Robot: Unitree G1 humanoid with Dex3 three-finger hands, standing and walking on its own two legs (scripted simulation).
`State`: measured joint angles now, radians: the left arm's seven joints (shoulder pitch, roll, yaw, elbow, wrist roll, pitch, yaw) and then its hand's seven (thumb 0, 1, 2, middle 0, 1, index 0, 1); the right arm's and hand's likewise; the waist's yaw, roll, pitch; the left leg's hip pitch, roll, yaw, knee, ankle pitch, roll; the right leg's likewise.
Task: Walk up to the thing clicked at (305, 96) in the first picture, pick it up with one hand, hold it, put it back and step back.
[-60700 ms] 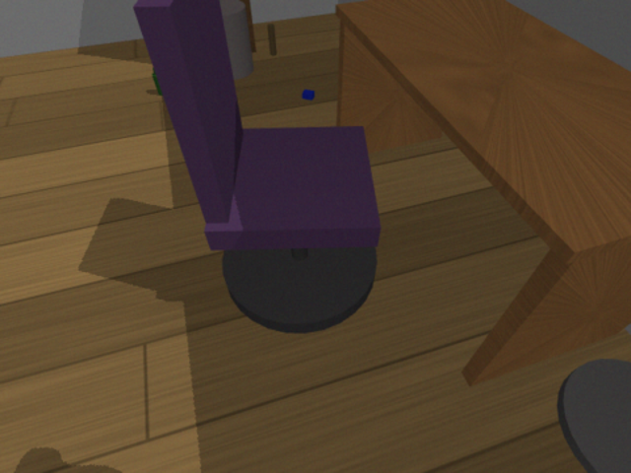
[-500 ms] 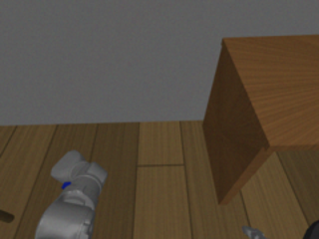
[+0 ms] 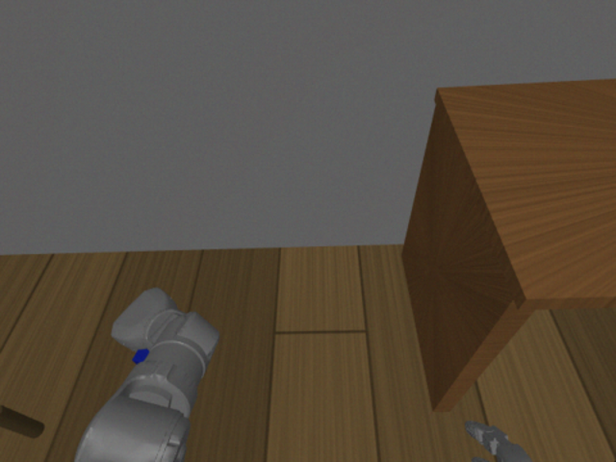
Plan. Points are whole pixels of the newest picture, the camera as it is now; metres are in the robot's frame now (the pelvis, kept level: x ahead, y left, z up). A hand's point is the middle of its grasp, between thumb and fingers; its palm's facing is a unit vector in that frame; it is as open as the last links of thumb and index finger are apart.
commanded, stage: hold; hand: left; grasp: from above
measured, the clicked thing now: (161, 349) +0.32 +0.24 -0.08
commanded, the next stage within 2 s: crouch in 1.14 s
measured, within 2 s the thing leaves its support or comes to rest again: neither
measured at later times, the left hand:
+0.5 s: hand (171, 337) +0.31 +0.21 -0.03, palm faces -0.21 -0.38 -0.90, open 5.9 cm
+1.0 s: hand (164, 340) +0.31 +0.22 -0.03, palm faces -0.21 -0.38 -0.90, open 5.5 cm
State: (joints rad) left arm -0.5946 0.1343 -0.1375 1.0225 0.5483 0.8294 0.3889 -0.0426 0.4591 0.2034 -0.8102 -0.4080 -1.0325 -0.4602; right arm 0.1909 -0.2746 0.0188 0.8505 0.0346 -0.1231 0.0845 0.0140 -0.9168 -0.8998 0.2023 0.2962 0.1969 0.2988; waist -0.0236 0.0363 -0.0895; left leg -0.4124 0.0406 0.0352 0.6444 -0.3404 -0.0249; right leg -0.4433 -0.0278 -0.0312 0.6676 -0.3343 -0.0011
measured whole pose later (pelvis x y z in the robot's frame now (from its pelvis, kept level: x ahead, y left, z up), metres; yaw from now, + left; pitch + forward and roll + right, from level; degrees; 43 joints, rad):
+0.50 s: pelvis +0.00 +0.00 +0.01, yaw +0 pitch +4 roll +1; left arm -0.57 0.11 -0.17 0.95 0.56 0.90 0.36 -0.05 0.43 0.28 -0.79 -0.44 -1.03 -0.52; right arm 0.15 -0.27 0.03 0.85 0.04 -0.12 0.10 0.01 -0.92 -0.90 0.20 0.30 0.20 0.30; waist -0.01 0.04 -0.08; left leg -0.34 0.04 0.04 0.57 -0.30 -0.03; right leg -0.38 -0.02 -0.03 0.60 -0.30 0.00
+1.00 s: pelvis +0.00 +0.00 +0.01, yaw -1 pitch +4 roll +1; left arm -0.55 0.12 -0.18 0.92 0.56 0.90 0.35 -0.06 0.44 0.29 -0.79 -0.44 -1.07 -0.54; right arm 0.14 -0.25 0.03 0.85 0.04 -0.12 0.09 0.02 -0.92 -0.90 0.20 0.30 0.20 0.30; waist 0.01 0.04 -0.08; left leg -0.33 0.04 0.05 0.55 -0.30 -0.02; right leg -0.36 -0.03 -0.02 0.58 -0.29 0.00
